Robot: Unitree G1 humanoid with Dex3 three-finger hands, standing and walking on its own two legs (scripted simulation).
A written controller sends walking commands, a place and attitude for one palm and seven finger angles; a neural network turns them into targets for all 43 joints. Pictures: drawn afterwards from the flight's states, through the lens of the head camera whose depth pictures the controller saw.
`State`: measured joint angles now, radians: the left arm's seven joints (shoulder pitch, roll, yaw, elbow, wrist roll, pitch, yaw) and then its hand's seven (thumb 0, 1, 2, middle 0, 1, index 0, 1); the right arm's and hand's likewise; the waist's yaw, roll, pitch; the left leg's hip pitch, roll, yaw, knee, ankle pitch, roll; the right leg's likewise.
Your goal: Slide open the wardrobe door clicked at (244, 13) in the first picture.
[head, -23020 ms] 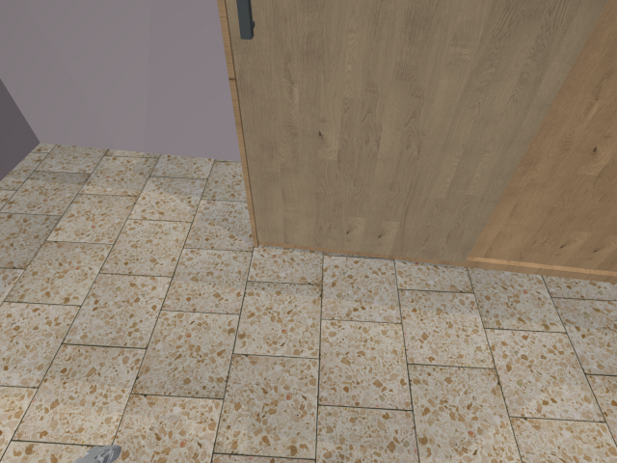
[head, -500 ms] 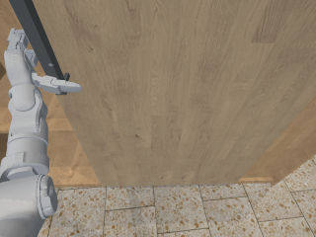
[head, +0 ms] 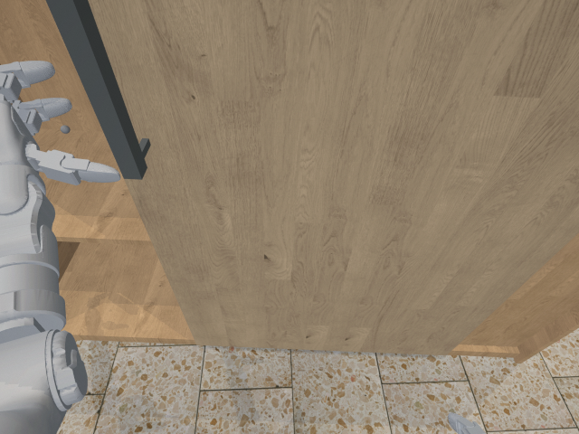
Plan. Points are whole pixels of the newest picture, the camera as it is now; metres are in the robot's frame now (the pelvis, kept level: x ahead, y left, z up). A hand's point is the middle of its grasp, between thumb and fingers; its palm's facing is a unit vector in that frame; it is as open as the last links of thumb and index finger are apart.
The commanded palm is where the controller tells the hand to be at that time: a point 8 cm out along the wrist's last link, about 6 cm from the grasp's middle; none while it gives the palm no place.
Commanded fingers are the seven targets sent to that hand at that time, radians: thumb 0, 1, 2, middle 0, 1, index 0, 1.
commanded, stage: slip the hand off the handle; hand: left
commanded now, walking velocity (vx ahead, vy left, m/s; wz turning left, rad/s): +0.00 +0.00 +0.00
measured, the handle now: (109, 76) +0.46 +0.25 +0.26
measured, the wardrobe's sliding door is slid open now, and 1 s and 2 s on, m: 0.56 0.56 0.56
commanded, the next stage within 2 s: draw the hand back to the body in 0.90 s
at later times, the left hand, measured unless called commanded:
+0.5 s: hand (39, 149) +0.38 +0.32 +0.21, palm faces +0.41 -0.91 -0.06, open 14.7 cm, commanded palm +0.33 +0.36 +0.20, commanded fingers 0.00 -0.55 0.20 -0.25 -1.15 -0.25 -1.15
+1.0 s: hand out of the picture +0.28 +0.32 +0.21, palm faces +0.44 -0.90 -0.06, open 14.7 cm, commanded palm +0.25 +0.35 +0.20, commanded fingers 0.00 -0.55 0.20 -0.25 -1.15 -0.25 -1.15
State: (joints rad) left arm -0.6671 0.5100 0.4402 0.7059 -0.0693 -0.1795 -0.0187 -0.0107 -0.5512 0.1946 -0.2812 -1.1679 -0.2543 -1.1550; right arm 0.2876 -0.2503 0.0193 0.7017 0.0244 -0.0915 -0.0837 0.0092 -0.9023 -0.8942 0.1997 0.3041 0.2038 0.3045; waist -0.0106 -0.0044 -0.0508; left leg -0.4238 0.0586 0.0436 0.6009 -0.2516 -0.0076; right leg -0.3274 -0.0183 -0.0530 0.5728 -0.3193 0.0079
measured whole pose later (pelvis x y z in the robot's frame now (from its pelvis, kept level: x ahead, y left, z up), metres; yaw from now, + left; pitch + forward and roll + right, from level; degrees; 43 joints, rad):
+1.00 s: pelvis -0.01 -0.01 +0.00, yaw +1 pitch +0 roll -1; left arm -0.21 0.43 0.52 0.20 -0.24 -0.08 -0.14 -0.01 -0.55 0.19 -0.25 -1.15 -0.25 -1.15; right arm 0.22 -0.24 0.05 0.66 0.05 -0.14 -0.12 0.01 -0.90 -0.89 0.20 0.30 0.20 0.30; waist 0.07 0.02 -0.06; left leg -0.34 0.06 0.02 0.59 -0.25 -0.02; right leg -0.24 -0.02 -0.07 0.57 -0.33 0.00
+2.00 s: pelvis +0.00 +0.01 +0.01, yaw +0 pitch -5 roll +0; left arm 0.26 0.34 0.37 -0.22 -0.08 -0.09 0.11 0.00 0.19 0.55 -0.23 -0.72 -0.23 -0.72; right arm 0.20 -0.22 0.04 0.69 -0.01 -0.16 -0.08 0.02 -0.90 -0.89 0.20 0.30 0.20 0.30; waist 0.08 0.04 0.01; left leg -0.15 0.03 0.06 0.42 -0.19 0.00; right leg -0.06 -0.04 -0.04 0.41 -0.26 0.02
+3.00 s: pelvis -0.01 +0.01 +0.01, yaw -1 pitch +0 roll -1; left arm 0.52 0.39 0.39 -0.45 -0.07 -0.15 0.10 0.02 0.89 0.89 -0.21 -0.30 -0.21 -0.31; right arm 0.17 -0.24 0.00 0.57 0.00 -0.03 -0.08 0.01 -0.90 -0.89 0.20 0.30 0.20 0.30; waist 0.03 0.03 0.01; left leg -0.28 0.05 0.06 0.47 -0.18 0.00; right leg -0.18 -0.02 -0.04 0.42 -0.23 0.03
